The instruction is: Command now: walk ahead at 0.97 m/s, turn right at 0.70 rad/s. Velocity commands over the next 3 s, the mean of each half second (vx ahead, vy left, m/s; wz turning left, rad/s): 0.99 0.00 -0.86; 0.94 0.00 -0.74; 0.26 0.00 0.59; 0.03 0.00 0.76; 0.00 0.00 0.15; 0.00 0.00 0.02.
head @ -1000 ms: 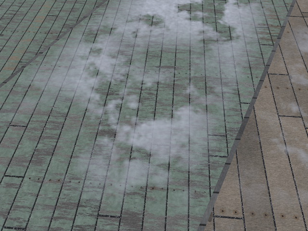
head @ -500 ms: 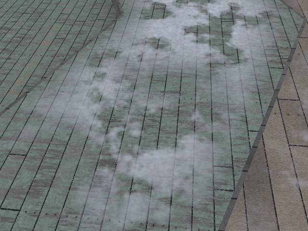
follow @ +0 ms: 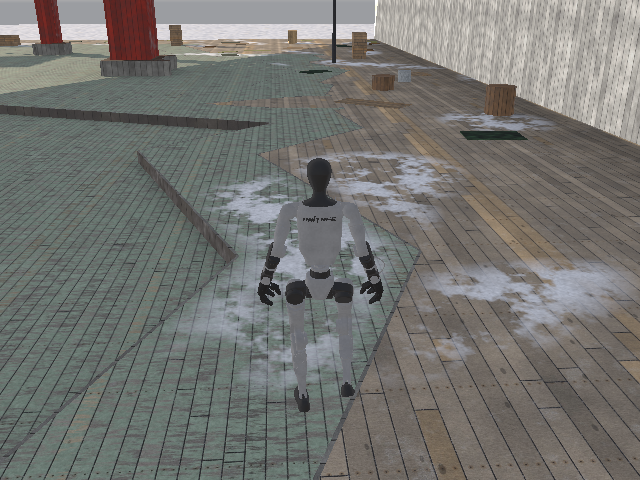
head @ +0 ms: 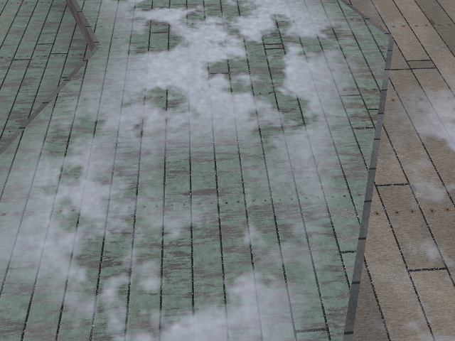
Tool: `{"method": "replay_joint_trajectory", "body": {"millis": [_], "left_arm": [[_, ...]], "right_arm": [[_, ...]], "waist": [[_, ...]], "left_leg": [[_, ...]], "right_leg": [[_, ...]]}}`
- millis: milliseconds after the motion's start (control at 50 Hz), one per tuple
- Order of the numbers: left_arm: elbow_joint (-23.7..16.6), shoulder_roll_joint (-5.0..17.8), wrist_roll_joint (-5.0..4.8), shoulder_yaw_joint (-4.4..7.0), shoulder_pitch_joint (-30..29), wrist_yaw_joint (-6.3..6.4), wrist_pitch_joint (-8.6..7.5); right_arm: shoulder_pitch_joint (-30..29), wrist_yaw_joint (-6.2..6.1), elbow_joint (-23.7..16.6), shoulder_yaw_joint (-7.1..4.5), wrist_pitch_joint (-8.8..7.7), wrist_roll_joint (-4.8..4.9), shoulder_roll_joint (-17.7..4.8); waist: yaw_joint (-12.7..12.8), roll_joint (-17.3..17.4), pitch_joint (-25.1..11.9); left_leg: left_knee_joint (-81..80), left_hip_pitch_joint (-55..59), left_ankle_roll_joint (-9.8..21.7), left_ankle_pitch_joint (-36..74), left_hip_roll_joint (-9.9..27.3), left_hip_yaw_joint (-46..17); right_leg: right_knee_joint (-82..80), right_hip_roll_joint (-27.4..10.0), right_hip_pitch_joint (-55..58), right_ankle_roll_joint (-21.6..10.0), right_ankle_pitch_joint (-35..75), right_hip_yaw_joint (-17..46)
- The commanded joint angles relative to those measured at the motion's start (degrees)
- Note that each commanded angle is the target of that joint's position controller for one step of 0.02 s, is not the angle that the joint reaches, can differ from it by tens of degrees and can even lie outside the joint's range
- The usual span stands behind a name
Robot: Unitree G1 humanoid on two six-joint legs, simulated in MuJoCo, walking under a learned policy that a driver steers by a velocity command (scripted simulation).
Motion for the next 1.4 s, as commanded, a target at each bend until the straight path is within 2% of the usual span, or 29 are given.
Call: {"method": "replay_joint_trajectory", "body": {"millis": [20, 180, 260, 300, 320, 340, 360, 400, 460, 520, 600, 660, 720, 740, 760, 780, 820, 900, 940, 1000, 1020, 1080, 1100, 1120, 1140, 1160, 1220, 1260, 1400], "left_arm": [[-4.42, -0.31, 0.52, -0.24, -1.79, -1.38, 1.6], [-9.94, 0.21, 0.03, -1.58, -18.02, -3.27, 0.98], [-6.23, 4.94, -0.88, -0.1, -4.53, -1.61, 0.81], [-0.13, 9.99, -1.37, 3.29, 15.26, 0.47, 0.75], [-0.17, 12.25, -1.13, 3.96, 11.04, 1.68, 0.91], [-2.2, 18.75, 0.9, 5.43, 6.87, 1.33, 2.09], [-3.21, 17.32, 0.73, 5.69, 7.69, 1.58, 2.0], [-1.24, 12.58, 0.17, 4.66, 5.77, 2.08, 0.97], [-2.24, 8.43, -0.87, 2.78, 2.04, 2.52, -1.57], [-2.57, 9.56, -0.7, 3.03, 3.53, 2.23, -3.01], [-1.74, 10.67, -1.42, 3.88, 7.61, 1.37, -2.99], [-2.24, 12.05, -1.43, 4.31, 7.13, 1.94, -2.7], [-3.7, 14.16, -0.12, 4.55, 0.31, 1.76, -3.36], [-5.96, 3.82, -0.67, 1.91, 0.95, 2.0, -3.92], [-9.41, 2.37, -3.04, 0.35, 7.33, 1.98, -3.53], [-6.97, 6.7, -0.99, 0.56, 3.1, 2.39, -2.43], [-7.07, 6.84, 1.14, 0.64, -3.91, 0.7, -1.56], [-10.46, 1.72, 1.69, -1.33, -7.33, -1.19, -0.07], [-13.0, 2.17, 2.19, -1.93, -11.52, -0.88, -0.56], [-13.38, 0.41, 1.85, -3.71, -15.4, -2.12, -2.2], [-13.9, 1.74, -2.15, -2.81, -16.48, -1.44, -3.9], [-11.36, 7.64, -0.14, -0.47, -9.33, 0.3, -4.44], [-9.91, 9.39, 1.03, 0.4, -4.55, 1.2, -4.02], [-9.18, 13.28, 2.43, 1.26, 1.91, 2.53, -3.25], [-11.17, 13.61, 3.67, 0.59, 1.37, 2.36, -2.48], [-12.47, 10.06, 1.34, 0.42, -1.58, 2.2, -1.41], [-10.94, 4.5, -0.76, -0.57, -9.56, 2.41, -1.26], [-10.9, 3.78, 0.08, -0.06, -14.54, 2.33, -1.5], [-8.54, 6.47, -0.89, 1.9, -18.03, 4.71, -1.11]], "right_arm": [[0.52, 0.15, -1.07, -0.56, -2.41, 1.11, -2.86], [6.68, -1.17, 2.4, -0.37, -2.94, 0.85, -5.42], [5.92, -3.11, 1.23, -1.83, 0.45, 0.26, -12.14], [1.26, -2.23, -1.83, -2.65, 1.96, 0.17, -14.19], [1.19, -0.81, -2.03, -0.48, 1.53, -0.51, -5.11], [1.16, -0.5, -9.06, 0.22, 0.18, 0.57, -2.56], [-4.58, -0.62, -10.93, 0.57, -1.78, 0.07, -5.14], [-6.31, -0.71, -10.39, 1.01, -2.98, -0.2, -5.54], [-4.69, -0.45, -9.92, 1.64, 0.67, -2.4, -4.28], [-15.92, 0.47, -14.93, 2.72, 1.55, -1.43, -2.99], [-22.47, 1.01, -17.41, 3.39, 1.1, 0.38, -2.61], [-19.92, 0.42, -17.43, 2.58, 0.56, 0.59, -5.34], [8.06, -2.27, -10.6, -1.39, 0.02, 0.48, -13.96], [17.22, -3.1, -9.05, -2.57, -0.29, -2.11, -17.96], [9.48, -2.13, -9.94, -3.2, 0.0, -2.4, -20.33], [1.43, -1.62, -11.59, -2.31, 0.41, -1.65, -13.03], [0.35, -1.05, -9.17, -0.84, 0.71, -1.39, -6.84], [5.01, 0.21, -2.42, 0.66, -1.83, 0.14, -3.03], [4.92, 0.59, -1.05, 0.42, -2.63, 0.85, -5.3], [3.85, 1.25, 0.34, 0.2, -2.38, 2.29, -7.15], [3.23, -0.19, -1.18, -1.78, -2.73, 5.86, -13.44], [2.87, -1.54, -0.82, -2.23, -2.2, 5.23, -14.8], [3.04, -1.56, -1.6, -1.93, -1.78, 4.86, -13.64], [3.05, -1.54, -4.07, -0.5, -1.52, 3.04, -8.94], [16.55, -1.21, -2.88, 1.67, -0.73, 3.64, -1.59], [16.03, -1.22, -2.28, -0.21, 0.25, 4.1, -8.57], [7.44, -3.07, -4.79, -1.55, 3.0, 3.75, -8.39], [11.74, -3.14, -5.36, -1.44, 5.32, 3.97, -4.95], [0.52, -0.2, -10.81, -1.63, 6.3, 3.13, -4.24]], "waist": [[1.43, 5.63, 4.2], [0.32, 2.44, 9.34], [8.81, 8.83, -1.91], [17.03, 5.7, -10.91], [10.88, -4.19, -3.88], [4.99, -12.81, -9.66], [7.37, -0.36, -10.73], [2.06, 9.62, -0.27], [-2.84, 9.26, 1.69], [-0.32, 6.06, 6.02], [4.92, 0.21, 3.24], [3.77, -2.21, 0.37], [-11.98, -0.51, -14.72], [-12.36, 14.09, -21.66], [-3.87, 28.99, -25.65], [-3.95, 16.45, -15.47], [-4.0, 3.52, -5.57], [-0.51, 6.08, 1.84], [0.9, 5.81, 4.58], [1.11, 7.51, 2.51], [1.38, 7.13, 0.53], [7.21, 6.77, -5.0], [9.33, 7.1, -8.05], [10.71, 0.35, -15.28], [5.05, -13.66, -30.35], [5.17, -7.67, -31.88], [0.6, -0.94, -10.72], [-4.07, -6.53, -8.12], [-2.75, -4.0, -7.15]], "left_leg": [[-21.04, 2.44, 1.55, -5.2, 16.04, -11.67], [-21.71, 11.08, -2.14, 36.92, 11.48, 8.3], [2.43, 21.73, -2.6, 82.81, 14.59, 8.33], [34.87, 9.74, -0.61, 71.63, 14.1, 6.22], [54.79, -8.66, -1.18, 9.77, 5.68, 4.29], [72.1, -33.33, -4.81, -15.15, -4.23, -4.98], [69.59, -38.46, -3.82, -9.66, -0.31, -15.02], [56.7, -33.64, -3.05, -4.24, 4.56, -15.29], [46.78, -24.32, -6.23, -6.0, 7.78, -14.95], [29.27, -20.53, -8.17, 2.56, 7.96, -11.4], [11.43, -13.44, -6.26, 20.35, 3.62, -9.54], [4.34, -6.34, -4.74, 17.95, 1.23, -11.27], [7.46, 24.62, -2.73, 2.06, 3.43, -13.39], [3.39, 38.78, -0.83, -21.84, 19.32, -32.27], [-11.78, 38.42, 3.37, -32.37, 29.2, -64.4], [-12.98, 28.99, 4.26, -38.73, 25.13, -58.34], [-11.54, 16.19, 3.56, -17.4, 18.63, -38.06], [-15.05, 6.39, 4.67, 3.68, 15.79, -26.06], [-15.48, 4.9, 5.84, 28.02, 15.4, -19.55], [-16.4, -3.89, 3.45, 41.6, 7.23, -10.16], [-14.47, -0.94, 5.07, 40.05, 9.61, -13.79], [-2.85, 5.19, 1.54, 46.19, 9.41, -14.71], [6.78, 1.05, -0.83, 41.92, 6.67, -14.25], [25.08, -10.62, -3.78, 17.54, 1.56, -12.45], [48.55, -21.68, -5.73, -25.26, -3.61, -16.39], [51.72, -21.05, -5.88, -24.22, -0.18, -19.97], [49.2, -26.43, -7.98, -14.9, 4.4, -13.87], [48.79, -20.62, -9.53, -13.36, 7.07, -13.76], [22.91, -13.26, -5.83, 8.59, 7.25, -9.86]], "right_leg": [[0.61, -4.86, -11.86, 0.83, 5.68, 2.24], [-27.08, 0.61, -8.05, -3.36, 20.39, -10.65], [-29.64, 9.54, 9.31, -6.69, 9.01, -14.64], [-34.41, 12.74, 33.35, -9.6, -1.89, -8.54], [-36.04, 3.47, 36.98, -12.08, -6.81, 5.59], [-46.42, -7.48, 51.59, -24.58, -10.62, 39.51], [-56.52, -10.06, 50.59, -23.05, -15.85, 47.57], [-59.9, -7.11, 34.84, -17.01, -8.54, 37.56], [-60.31, -0.26, 18.71, -15.35, 0.28, 25.9], [-63.03, 3.76, 8.57, -14.08, 6.09, 21.37], [-60.7, 5.15, 14.24, -9.26, 21.29, 20.02], [-53.31, 3.27, 21.03, -6.09, 32.98, 22.28], [-20.16, 6.9, 14.59, -2.21, 36.53, 19.38], [1.61, 12.35, 0.01, -1.98, -4.7, 14.23], [11.26, 12.8, -10.89, -1.31, -15.55, 8.92], [11.89, 7.29, -13.94, -1.73, -7.68, 7.24], [5.72, 3.53, -11.33, -0.85, -2.36, 5.08], [-1.08, 2.37, -12.17, 0.41, -3.4, 8.12], [-11.06, 3.97, -12.66, 1.85, -1.71, 6.73], [-33.94, 6.7, 8.17, 2.94, 12.7, -4.51], [-35.55, 6.88, 11.17, 3.83, 14.41, -0.6], [-44.85, 7.21, 21.95, 1.83, 23.39, 1.49], [-44.7, 4.66, 30.75, 0.97, 30.27, 2.65], [-38.82, -7.41, 45.59, -2.29, 53.26, 11.6], [-36.85, -25.59, 58.32, -13.83, 68.14, 30.3], [-39.1, -20.97, 52.04, -12.83, 59.56, 27.52], [-47.91, -14.11, 30.24, -9.2, 45.23, 13.26], [-52.99, -15.52, 18.63, -10.42, 37.9, 9.26], [-54.47, -12.77, 16.41, -5.75, 25.73, -7.48]]}}
Next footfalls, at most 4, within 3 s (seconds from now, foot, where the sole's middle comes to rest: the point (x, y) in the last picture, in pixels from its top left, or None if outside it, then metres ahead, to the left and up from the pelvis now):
0.30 right None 0.46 -0.08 -0.77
0.72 left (264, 215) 0.93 -0.11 -0.77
1.10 right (376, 199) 1.01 -0.52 -0.77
1.52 left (319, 154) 1.22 -0.34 -0.77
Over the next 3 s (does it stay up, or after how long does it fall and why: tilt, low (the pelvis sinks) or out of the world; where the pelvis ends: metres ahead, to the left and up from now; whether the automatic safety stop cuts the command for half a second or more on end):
stays up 1.14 -0.41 0.00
